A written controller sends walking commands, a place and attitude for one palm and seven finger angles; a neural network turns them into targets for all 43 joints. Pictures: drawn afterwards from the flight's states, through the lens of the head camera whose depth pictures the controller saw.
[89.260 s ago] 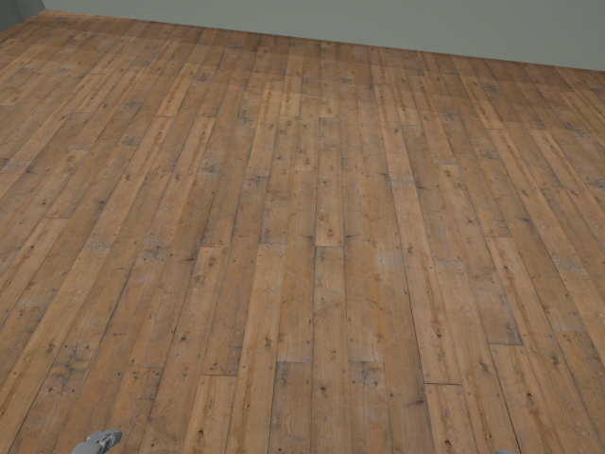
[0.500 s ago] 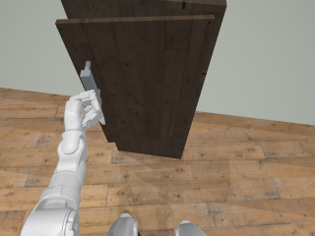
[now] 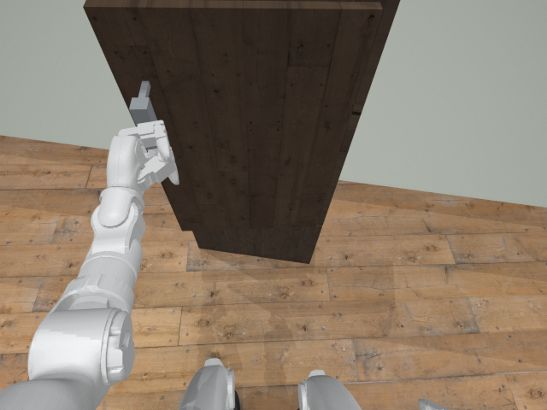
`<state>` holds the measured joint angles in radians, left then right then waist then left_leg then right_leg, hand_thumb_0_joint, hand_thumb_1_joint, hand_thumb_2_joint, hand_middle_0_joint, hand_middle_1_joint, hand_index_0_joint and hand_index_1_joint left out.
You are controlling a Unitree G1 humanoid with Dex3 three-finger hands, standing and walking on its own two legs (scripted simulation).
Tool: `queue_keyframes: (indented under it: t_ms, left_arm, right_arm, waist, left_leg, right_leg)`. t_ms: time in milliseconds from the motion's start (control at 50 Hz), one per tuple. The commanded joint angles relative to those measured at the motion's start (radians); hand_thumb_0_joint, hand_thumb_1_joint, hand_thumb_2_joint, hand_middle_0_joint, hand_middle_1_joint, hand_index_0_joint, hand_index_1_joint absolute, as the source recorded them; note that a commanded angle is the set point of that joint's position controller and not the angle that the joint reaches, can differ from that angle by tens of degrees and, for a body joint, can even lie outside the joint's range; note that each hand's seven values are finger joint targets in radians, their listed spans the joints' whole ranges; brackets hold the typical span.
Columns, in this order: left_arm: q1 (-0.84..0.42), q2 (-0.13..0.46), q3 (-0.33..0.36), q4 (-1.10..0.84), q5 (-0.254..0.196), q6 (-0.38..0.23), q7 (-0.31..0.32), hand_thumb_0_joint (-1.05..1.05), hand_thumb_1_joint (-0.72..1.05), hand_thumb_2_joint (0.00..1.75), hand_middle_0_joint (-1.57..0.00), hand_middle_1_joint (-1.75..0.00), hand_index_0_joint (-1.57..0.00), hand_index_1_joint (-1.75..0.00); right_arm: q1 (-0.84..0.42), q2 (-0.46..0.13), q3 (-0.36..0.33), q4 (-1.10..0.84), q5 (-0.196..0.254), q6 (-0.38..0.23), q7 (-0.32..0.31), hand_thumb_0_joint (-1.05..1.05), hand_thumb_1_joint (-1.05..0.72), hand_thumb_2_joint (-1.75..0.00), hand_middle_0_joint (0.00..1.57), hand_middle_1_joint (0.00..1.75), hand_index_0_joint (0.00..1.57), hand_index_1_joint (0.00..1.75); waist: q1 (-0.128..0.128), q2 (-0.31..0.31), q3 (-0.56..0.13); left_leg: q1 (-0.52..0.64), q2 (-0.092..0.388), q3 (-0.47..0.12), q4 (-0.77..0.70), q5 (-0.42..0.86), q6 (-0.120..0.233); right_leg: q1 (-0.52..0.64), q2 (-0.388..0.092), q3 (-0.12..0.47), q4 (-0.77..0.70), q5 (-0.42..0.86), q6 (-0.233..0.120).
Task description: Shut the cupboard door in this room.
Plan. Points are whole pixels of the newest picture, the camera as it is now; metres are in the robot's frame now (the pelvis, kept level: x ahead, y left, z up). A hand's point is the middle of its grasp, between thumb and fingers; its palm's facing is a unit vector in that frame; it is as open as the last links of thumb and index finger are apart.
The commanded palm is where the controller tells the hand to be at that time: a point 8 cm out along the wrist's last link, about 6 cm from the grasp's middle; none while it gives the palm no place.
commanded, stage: push the door shut along its arc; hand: left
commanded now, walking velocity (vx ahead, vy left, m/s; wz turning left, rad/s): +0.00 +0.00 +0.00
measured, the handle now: (153, 125) +0.54 +0.18 +0.07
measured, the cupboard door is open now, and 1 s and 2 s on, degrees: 11 0 0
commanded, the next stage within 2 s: pull the fist back off the door in 0.72 s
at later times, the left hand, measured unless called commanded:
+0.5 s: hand (183, 132) +0.52 +0.13 +0.07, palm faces -0.14 -0.99 -0.02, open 3.2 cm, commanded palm +0.52 +0.16 +0.07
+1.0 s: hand (191, 124) +0.54 +0.12 +0.07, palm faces +0.13 -0.99 +0.03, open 3.3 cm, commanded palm +0.54 +0.14 +0.07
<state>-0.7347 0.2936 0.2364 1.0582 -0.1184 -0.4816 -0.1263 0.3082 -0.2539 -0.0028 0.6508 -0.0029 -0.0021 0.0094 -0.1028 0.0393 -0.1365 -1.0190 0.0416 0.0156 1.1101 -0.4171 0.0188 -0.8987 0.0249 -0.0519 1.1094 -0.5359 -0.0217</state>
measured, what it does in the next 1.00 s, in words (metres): stands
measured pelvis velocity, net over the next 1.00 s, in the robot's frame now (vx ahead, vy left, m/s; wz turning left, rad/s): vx -0.04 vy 0.01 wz -0.01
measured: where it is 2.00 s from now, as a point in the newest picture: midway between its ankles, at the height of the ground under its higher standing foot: outside the picture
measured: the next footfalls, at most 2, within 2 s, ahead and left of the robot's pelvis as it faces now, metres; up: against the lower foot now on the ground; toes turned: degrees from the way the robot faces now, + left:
none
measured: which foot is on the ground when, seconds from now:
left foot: down 0.00-1.00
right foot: down 0.00-1.00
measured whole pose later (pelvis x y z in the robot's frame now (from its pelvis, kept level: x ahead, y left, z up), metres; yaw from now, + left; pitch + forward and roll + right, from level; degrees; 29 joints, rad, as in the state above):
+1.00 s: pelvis -0.04 +0.01 -0.04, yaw -1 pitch +26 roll -6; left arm -1.24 0.41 0.31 1.36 0.03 -0.36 0.16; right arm 0.38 -0.26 0.04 0.69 -0.08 -0.10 0.05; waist -0.25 0.05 -0.15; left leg -1.34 0.04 -0.04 1.26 -0.38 0.03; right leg -1.19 0.03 -0.10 1.23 -0.50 -0.01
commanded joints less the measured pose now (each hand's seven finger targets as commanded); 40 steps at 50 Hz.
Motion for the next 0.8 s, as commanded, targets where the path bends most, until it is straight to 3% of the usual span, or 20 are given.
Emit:
queue_keyframes:
  t_ms: [0,120,160,240,280,320,340,360,420,440,500,540,600,640,700,780]
  left_arm:
    - [-0.522,0.163,0.004,-0.201,-0.014,-0.060,-0.035,0.00,0.90,0.90,-1.30,-1.50,-1.30,-1.50]
    - [-0.615,0.207,0.016,-0.152,-0.012,-0.046,-0.065,0.00,0.90,0.90,-1.30,-1.50,-1.30,-1.50]
    - [-0.666,0.194,-0.013,-0.126,-0.004,-0.038,-0.078,0.00,0.90,0.90,-1.30,-1.50,-1.30,-1.50]
    - [-0.754,0.225,-0.014,-0.072,0.004,-0.020,-0.097,0.00,0.90,0.90,-1.30,-1.50,-1.30,-1.50]
    - [-0.803,0.209,-0.036,-0.061,0.009,-0.009,-0.105,0.00,0.90,0.90,-1.30,-1.50,-1.30,-1.50]
    - [-0.826,0.265,0.005,-0.066,0.009,-0.006,-0.111,0.00,0.90,0.90,-1.30,-1.50,-1.30,-1.50]
    - [-0.828,0.261,0.001,-0.065,0.012,-0.003,-0.117,0.00,0.90,0.90,-1.30,-1.50,-1.30,-1.50]
    - [-0.834,0.247,-0.011,-0.058,0.014,0.004,-0.121,0.00,0.90,0.90,-1.30,-1.50,-1.30,-1.50]
    - [-0.859,0.296,0.024,-0.017,0.021,0.024,-0.121,0.00,0.90,0.90,-1.30,-1.50,-1.30,-1.50]
    - [-0.878,0.280,0.006,-0.010,0.030,0.031,-0.120,0.00,0.90,0.90,-1.30,-1.50,-1.30,-1.50]
    - [-0.910,0.306,0.016,-0.006,0.045,0.044,-0.117,0.00,0.90,0.90,-1.30,-1.50,-1.30,-1.50]
    - [-0.981,0.344,0.030,-0.004,0.057,0.043,-0.118,0.00,0.90,0.90,-1.30,-1.50,-1.30,-1.50]
    - [-1.040,0.322,-0.003,0.024,0.072,0.067,-0.119,0.00,0.90,0.90,-1.30,-1.50,-1.30,-1.50]
    - [-1.091,0.323,-0.010,0.003,0.073,0.068,-0.117,0.00,0.90,0.90,-1.30,-1.50,-1.30,-1.50]
    - [-1.105,0.288,-0.046,0.048,0.076,0.091,-0.117,0.00,0.90,0.90,-1.30,-1.50,-1.30,-1.50]
    - [-1.167,0.295,-0.065,0.015,0.075,0.092,-0.129,0.00,0.90,0.90,-1.30,-1.50,-1.30,-1.50]
  right_arm:
    - [0.120,-0.157,-0.058,-0.061,0.003,-0.019,-0.016,0.00,-0.90,-0.90,0.20,0.30,0.20,0.30]
    - [0.151,-0.172,-0.059,-0.042,0.003,-0.024,-0.017,0.00,-0.90,-0.90,0.20,0.30,0.20,0.30]
    - [0.155,-0.173,-0.056,-0.030,0.003,-0.026,-0.016,0.00,-0.90,-0.90,0.20,0.30,0.20,0.30]
    - [0.177,-0.186,-0.053,-0.017,0.001,-0.035,-0.017,0.00,-0.90,-0.90,0.20,0.30,0.20,0.30]
    - [0.187,-0.189,-0.053,-0.012,-0.002,-0.042,-0.017,0.00,-0.90,-0.90,0.20,0.30,0.20,0.30]
    - [0.206,-0.198,-0.054,-0.011,-0.009,-0.047,-0.015,0.00,-0.90,-0.90,0.20,0.30,0.20,0.30]
    - [0.206,-0.197,-0.054,-0.013,-0.007,-0.047,-0.014,0.00,-0.90,-0.90,0.20,0.30,0.20,0.30]
    - [0.211,-0.195,-0.053,-0.012,-0.009,-0.048,-0.011,0.00,-0.90,-0.90,0.20,0.30,0.20,0.30]
    - [0.234,-0.203,-0.049,-0.007,-0.012,-0.045,-0.009,0.00,-0.90,-0.90,0.20,0.30,0.20,0.30]
    - [0.231,-0.203,-0.049,-0.009,-0.010,-0.044,-0.006,0.00,-0.90,-0.90,0.20,0.30,0.20,0.30]
    - [0.243,-0.204,-0.047,-0.009,-0.014,-0.044,-0.001,0.00,-0.90,-0.90,0.20,0.30,0.20,0.30]
    - [0.258,-0.209,-0.047,-0.001,-0.014,-0.043,-0.004,0.00,-0.90,-0.90,0.20,0.30,0.20,0.30]
    - [0.268,-0.208,-0.043,0.008,-0.011,-0.045,-0.008,0.00,-0.90,-0.90,0.20,0.30,0.20,0.30]
    - [0.270,-0.211,-0.042,0.015,-0.013,-0.054,-0.009,0.00,-0.90,-0.90,0.20,0.30,0.20,0.30]
    - [0.260,-0.212,-0.034,0.022,-0.011,-0.066,-0.013,0.00,-0.90,-0.90,0.20,0.30,0.20,0.30]
    - [0.252,-0.222,-0.029,0.032,-0.011,-0.098,-0.021,0.00,-0.90,-0.90,0.20,0.30,0.20,0.30]
  waist:
    - [-0.060,0.021,-0.434]
    - [-0.081,0.036,-0.427]
    - [-0.106,0.046,-0.416]
    - [-0.132,0.067,-0.410]
    - [-0.150,0.088,-0.418]
    - [-0.140,0.114,-0.477]
    - [-0.137,0.135,-0.499]
    - [-0.145,0.134,-0.504]
    - [-0.153,0.119,-0.477]
    - [-0.165,0.117,-0.467]
    - [-0.167,0.143,-0.483]
    - [-0.190,0.119,-0.489]
    - [-0.214,0.129,-0.444]
    - [-0.220,0.177,-0.469]
    - [-0.241,0.164,-0.410]
    - [-0.251,0.224,-0.459]
  left_leg:
    - [0.434,-0.019,-0.069,-0.091,0.227,0.012]
    - [0.414,-0.017,-0.086,-0.080,0.192,0.016]
    - [0.415,-0.012,-0.096,-0.076,0.175,0.016]
    - [0.393,-0.008,-0.111,-0.062,0.131,0.017]
    - [0.396,-0.007,-0.117,-0.051,0.122,0.020]
    - [0.416,-0.007,-0.126,-0.041,0.154,0.019]
    - [0.429,-0.005,-0.127,-0.037,0.175,0.016]
    - [0.436,-0.003,-0.130,-0.031,0.187,0.017]
    - [0.407,0.000,-0.137,-0.027,0.185,0.018]
    - [0.398,0.002,-0.136,-0.024,0.165,0.019]
    - [0.384,0.001,-0.133,-0.009,0.164,0.020]
    - [0.368,0.006,-0.136,0.003,0.163,0.024]
    - [0.343,0.006,-0.143,0.002,0.092,0.025]
    - [0.375,0.008,-0.153,0.006,0.086,0.023]
    - [0.334,0.010,-0.160,-0.005,-0.020,0.024]
    - [0.369,0.017,-0.186,-0.011,-0.067,0.021]
  right_leg:
    - [0.016,0.018,0.043,-0.169,0.323,0.004]
    - [-0.030,0.023,0.041,-0.166,0.266,-0.001]
    - [-0.072,0.022,0.037,-0.164,0.240,0.000]
    - [-0.131,0.023,0.035,-0.155,0.185,-0.003]
    - [-0.165,0.022,0.034,-0.150,0.173,-0.004]
    - [-0.162,0.025,0.029,-0.131,0.184,-0.010]
    - [-0.167,0.024,0.028,-0.126,0.194,-0.012]
    - [-0.178,0.026,0.025,-0.124,0.201,-0.012]
    - [-0.190,0.030,0.019,-0.116,0.192,-0.013]
    - [-0.212,0.030,0.020,-0.119,0.178,-0.009]
    - [-0.217,0.032,0.022,-0.114,0.176,-0.012]
    - [-0.226,0.035,0.024,-0.108,0.176,-0.007]
    - [-0.272,0.036,0.021,-0.111,0.129,-0.008]
    - [-0.306,0.034,0.020,-0.104,0.124,-0.010]
    - [-0.344,0.035,0.016,-0.111,0.067,-0.010]
    - [-0.388,0.031,0.011,-0.091,0.047,-0.014]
